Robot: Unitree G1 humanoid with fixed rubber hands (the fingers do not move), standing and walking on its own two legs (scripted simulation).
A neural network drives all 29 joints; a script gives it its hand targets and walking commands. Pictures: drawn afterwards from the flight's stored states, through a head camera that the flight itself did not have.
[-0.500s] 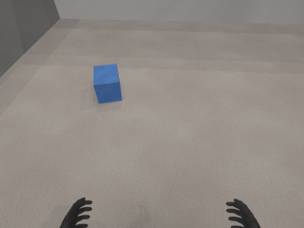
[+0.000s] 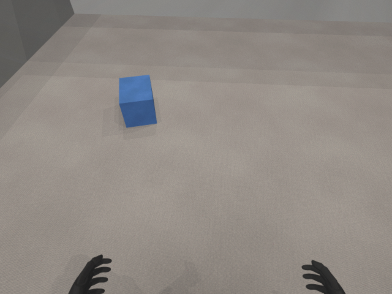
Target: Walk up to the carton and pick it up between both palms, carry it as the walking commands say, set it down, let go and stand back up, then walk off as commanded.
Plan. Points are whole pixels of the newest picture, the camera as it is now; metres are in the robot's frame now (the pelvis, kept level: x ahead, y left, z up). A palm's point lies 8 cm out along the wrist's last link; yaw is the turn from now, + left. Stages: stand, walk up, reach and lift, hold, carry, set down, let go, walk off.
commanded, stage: stand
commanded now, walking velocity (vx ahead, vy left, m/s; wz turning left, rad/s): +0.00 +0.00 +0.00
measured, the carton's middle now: (138, 100) +1.46 +0.44 -0.64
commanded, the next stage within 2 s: walk up in 0.80 s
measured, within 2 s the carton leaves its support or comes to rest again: neither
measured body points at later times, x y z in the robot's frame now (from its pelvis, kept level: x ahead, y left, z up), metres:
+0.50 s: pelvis -0.02 +0.00 +0.00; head -0.01 +0.00 +0.45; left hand +0.15 +0.26 -0.08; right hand +0.14 -0.27 -0.09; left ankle -0.02 +0.12 -0.72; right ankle -0.01 -0.13 -0.72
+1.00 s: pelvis -0.04 +0.00 +0.00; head -0.04 +0.01 +0.45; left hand +0.10 +0.27 -0.09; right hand +0.10 -0.27 -0.09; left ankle -0.02 +0.12 -0.72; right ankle -0.01 -0.13 -0.72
